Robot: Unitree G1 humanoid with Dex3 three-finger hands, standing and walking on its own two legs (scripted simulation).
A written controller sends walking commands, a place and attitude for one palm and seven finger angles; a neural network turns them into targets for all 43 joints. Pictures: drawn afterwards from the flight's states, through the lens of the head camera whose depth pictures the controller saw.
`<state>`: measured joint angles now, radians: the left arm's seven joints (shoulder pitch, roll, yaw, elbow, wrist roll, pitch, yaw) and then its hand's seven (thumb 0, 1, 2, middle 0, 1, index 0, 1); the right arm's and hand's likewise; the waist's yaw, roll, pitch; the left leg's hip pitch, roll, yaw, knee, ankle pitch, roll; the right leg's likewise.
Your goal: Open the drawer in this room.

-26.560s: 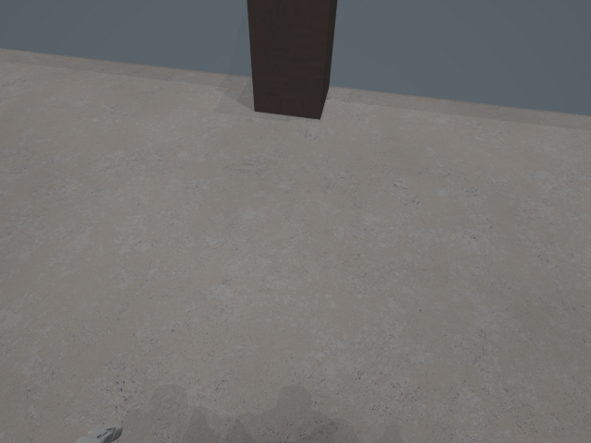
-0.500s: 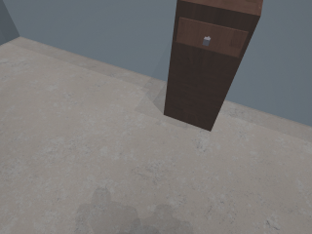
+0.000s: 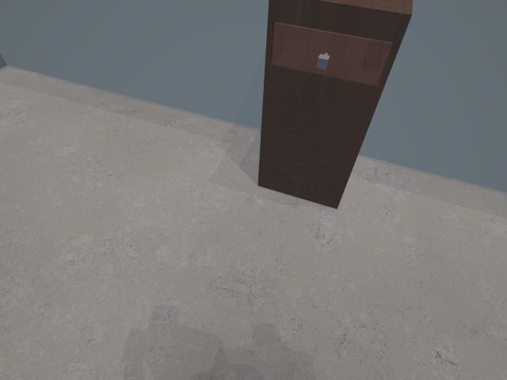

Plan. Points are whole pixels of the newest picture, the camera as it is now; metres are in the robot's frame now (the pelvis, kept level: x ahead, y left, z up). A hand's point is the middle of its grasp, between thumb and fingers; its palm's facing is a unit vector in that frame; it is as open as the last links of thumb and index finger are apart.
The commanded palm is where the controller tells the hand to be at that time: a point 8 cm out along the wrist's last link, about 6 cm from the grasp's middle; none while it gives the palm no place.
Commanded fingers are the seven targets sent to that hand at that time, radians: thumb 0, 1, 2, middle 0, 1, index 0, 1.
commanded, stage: stand and wait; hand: left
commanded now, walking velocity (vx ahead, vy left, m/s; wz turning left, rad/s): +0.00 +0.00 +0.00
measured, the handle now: (324, 59) +1.08 -0.18 +0.00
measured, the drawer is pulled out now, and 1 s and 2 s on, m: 0.00 0.00 0.00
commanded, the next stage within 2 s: look at it before walking up in 0.18 s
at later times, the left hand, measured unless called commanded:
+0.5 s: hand out of the picture -0.02 +0.15 -0.18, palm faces +0.04 -0.99 -0.16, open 7.3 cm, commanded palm none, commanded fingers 0.00 0.90 0.90 -0.20 -0.30 -0.20 -0.30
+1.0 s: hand out of the picture -0.02 +0.18 -0.17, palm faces +0.02 -0.97 -0.23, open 7.3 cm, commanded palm none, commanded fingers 0.00 0.90 0.90 -0.20 -0.30 -0.20 -0.30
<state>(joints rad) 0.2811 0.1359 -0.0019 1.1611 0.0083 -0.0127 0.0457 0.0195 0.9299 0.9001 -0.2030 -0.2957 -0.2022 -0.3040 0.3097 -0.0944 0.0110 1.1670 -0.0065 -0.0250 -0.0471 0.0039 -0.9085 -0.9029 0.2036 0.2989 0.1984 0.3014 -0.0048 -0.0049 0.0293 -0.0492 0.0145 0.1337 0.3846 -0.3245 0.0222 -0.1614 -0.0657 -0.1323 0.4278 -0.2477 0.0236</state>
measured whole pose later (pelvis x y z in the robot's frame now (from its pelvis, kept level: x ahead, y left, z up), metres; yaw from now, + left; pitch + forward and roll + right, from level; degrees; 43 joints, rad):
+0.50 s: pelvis -0.01 -0.01 +0.00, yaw +1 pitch -2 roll +0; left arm 0.29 0.13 0.00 1.16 0.01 -0.02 0.04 0.01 0.91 0.90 -0.20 -0.30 -0.20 -0.30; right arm 0.29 -0.12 0.00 1.16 -0.01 -0.02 -0.05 0.00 -0.91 -0.90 0.20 0.30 0.20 0.30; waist 0.00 -0.01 0.04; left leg -0.04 0.02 0.12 0.38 -0.31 0.01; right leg -0.15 -0.06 -0.15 0.41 -0.24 0.01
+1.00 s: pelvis -0.02 -0.02 +0.00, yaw -1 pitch -2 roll +0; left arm 0.26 0.20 0.02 1.14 0.01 -0.01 0.02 0.01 0.91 0.90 -0.20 -0.30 -0.20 -0.30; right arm 0.26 -0.19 -0.02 1.13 -0.02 -0.01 -0.04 0.00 -0.90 -0.90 0.20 0.30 0.20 0.30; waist 0.01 0.00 0.04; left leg -0.06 0.04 0.14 0.38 -0.29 0.00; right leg -0.17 -0.04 -0.13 0.42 -0.21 -0.01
